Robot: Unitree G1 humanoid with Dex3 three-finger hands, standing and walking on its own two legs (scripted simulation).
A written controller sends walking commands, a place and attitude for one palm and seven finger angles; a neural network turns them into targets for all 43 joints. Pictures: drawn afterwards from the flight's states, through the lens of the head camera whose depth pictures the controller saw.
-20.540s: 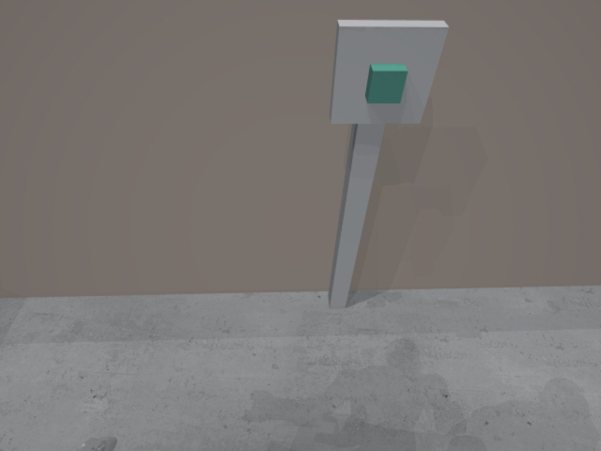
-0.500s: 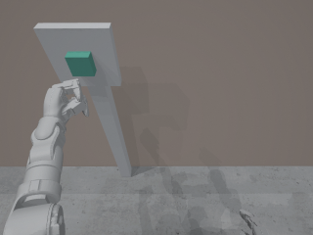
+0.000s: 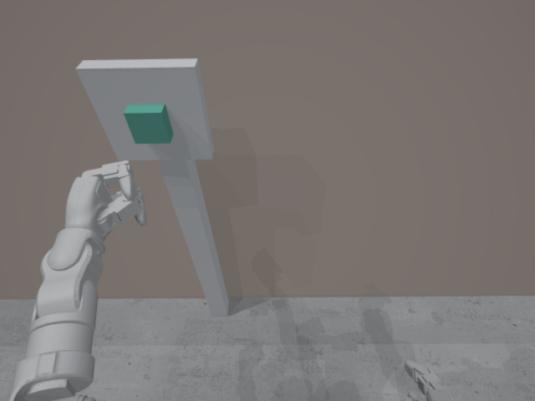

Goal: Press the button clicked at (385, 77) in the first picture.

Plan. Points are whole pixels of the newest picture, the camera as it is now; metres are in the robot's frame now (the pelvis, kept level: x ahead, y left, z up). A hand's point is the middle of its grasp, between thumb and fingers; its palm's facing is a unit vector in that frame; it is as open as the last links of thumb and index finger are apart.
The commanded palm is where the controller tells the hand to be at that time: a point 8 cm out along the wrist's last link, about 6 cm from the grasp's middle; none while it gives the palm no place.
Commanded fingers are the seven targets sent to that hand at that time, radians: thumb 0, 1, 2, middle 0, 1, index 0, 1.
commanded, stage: draw the hand back to the body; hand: left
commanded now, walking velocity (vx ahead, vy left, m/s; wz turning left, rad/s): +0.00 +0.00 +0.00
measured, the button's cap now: (150, 122) +0.52 +0.23 +0.16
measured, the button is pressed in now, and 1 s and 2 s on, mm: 0 0 0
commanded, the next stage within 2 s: step back with the hand held close in 1.22 s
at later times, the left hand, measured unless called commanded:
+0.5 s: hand (82, 266) +0.23 +0.23 +0.16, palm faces +0.37 -0.90 -0.25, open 3.1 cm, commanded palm +0.19 +0.27 +0.16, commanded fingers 0.00 0.90 0.90 -1.30 -1.50 -1.30 -1.50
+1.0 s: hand (21, 329) +0.16 +0.24 +0.17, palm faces +0.45 -0.80 -0.39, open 3.1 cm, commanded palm +0.11 +0.28 +0.18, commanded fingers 0.00 0.90 0.90 -1.30 -1.50 -1.30 -1.50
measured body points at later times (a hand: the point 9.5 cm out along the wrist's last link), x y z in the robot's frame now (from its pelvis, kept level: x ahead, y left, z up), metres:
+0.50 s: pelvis -0.01 -0.01 +0.01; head -0.03 -0.02 +0.46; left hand +0.21 +0.27 +0.17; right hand +0.19 -0.21 -0.07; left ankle -0.06 +0.10 -0.73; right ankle +0.03 -0.11 -0.73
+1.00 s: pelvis -0.01 +0.00 +0.01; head -0.04 -0.02 +0.46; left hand +0.13 +0.28 +0.19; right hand +0.19 -0.22 -0.07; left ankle -0.06 +0.10 -0.73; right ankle +0.03 -0.11 -0.73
